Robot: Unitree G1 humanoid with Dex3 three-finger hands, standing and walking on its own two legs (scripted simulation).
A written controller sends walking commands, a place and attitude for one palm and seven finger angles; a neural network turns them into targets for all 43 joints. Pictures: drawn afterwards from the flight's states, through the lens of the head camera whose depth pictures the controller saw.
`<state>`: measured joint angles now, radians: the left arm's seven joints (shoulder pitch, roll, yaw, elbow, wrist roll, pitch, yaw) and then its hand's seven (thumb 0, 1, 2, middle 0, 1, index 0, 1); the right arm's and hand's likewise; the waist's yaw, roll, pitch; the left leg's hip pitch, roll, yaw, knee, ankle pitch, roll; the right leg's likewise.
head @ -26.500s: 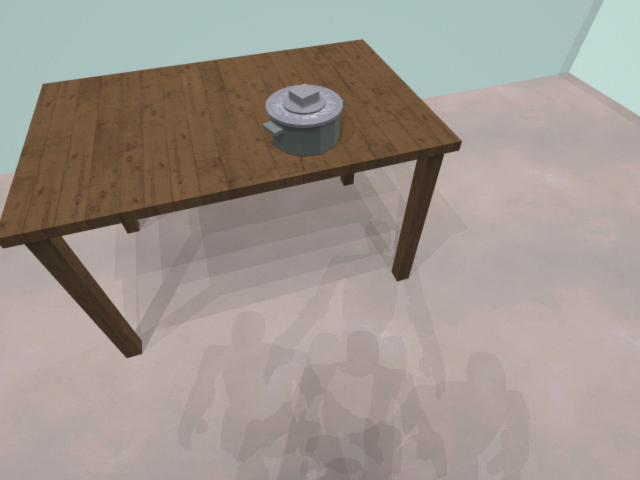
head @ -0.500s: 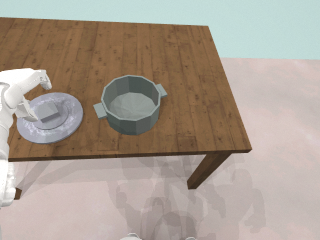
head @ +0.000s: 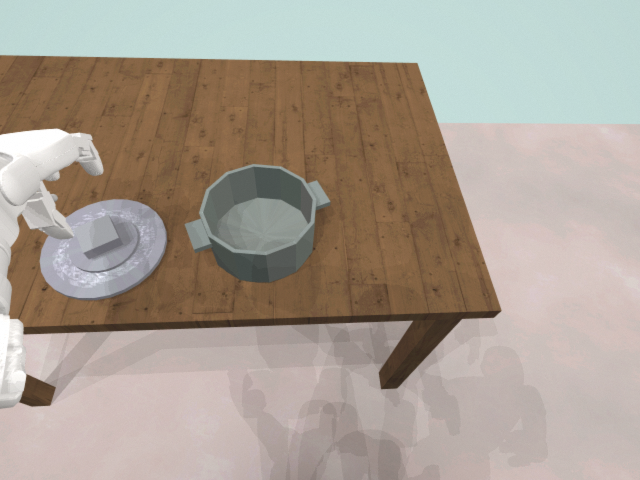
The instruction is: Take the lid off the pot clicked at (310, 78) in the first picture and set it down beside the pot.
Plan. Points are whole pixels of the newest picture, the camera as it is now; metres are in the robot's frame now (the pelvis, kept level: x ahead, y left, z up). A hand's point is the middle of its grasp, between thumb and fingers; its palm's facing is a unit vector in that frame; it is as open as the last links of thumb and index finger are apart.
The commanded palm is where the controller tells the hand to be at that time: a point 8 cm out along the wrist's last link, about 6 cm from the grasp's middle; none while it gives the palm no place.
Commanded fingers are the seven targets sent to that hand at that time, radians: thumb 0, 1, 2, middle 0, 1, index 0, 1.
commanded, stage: draw the hand back to the body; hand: left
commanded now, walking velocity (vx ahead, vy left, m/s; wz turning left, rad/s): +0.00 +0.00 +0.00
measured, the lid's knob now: (98, 236) +0.48 +0.35 -0.07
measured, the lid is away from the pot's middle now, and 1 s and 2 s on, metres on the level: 0.26 0.26 0.26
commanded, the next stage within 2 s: none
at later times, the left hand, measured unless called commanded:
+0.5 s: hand (39, 229) +0.39 +0.32 +0.09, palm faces -0.38 -0.12 -0.92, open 11.0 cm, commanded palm +0.38 +0.32 +0.15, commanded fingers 0.00 0.02 0.57 -0.32 -0.91 -0.32 -0.91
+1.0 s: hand (74, 209) +0.37 +0.26 +0.14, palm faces +0.45 -0.84 -0.31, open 9.9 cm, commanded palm +0.31 +0.28 +0.16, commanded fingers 0.00 0.48 0.75 -0.26 -0.59 -0.26 -0.59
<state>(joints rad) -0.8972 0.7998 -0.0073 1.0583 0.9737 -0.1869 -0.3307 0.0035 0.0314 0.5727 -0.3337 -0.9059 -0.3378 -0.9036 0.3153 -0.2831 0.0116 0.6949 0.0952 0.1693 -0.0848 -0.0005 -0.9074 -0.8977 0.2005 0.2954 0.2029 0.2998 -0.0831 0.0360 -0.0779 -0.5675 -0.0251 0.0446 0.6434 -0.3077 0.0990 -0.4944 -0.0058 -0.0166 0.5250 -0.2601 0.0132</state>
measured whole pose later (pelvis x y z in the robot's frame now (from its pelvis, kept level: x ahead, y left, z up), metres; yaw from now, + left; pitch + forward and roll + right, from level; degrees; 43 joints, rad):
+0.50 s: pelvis +0.00 -0.02 +0.01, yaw +1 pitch +10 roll -3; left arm -0.64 0.78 0.08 0.81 0.90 -0.21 -0.34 0.00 0.03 0.57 -0.33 -0.91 -0.34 -0.90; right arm 0.23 -0.28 0.00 0.65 0.09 0.21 -0.06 0.00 -0.91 -0.90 0.20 0.30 0.20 0.30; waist -0.04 0.04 -0.05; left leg -0.47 -0.02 0.02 0.58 -0.29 0.08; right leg -0.39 0.00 -0.04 0.48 -0.25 0.02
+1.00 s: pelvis +0.03 -0.05 +0.02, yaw +1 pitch +1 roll -1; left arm -0.25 0.46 0.34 0.40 -0.04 -0.08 0.09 0.01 0.28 0.67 -0.29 -0.73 -0.29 -0.73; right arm 0.25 -0.27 0.02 0.69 0.06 -0.03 -0.07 0.00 -0.91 -0.90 0.20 0.30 0.20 0.30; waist -0.01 0.03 0.01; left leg -0.19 0.00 0.03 0.46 -0.28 0.03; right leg -0.14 0.03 -0.02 0.37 -0.26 -0.01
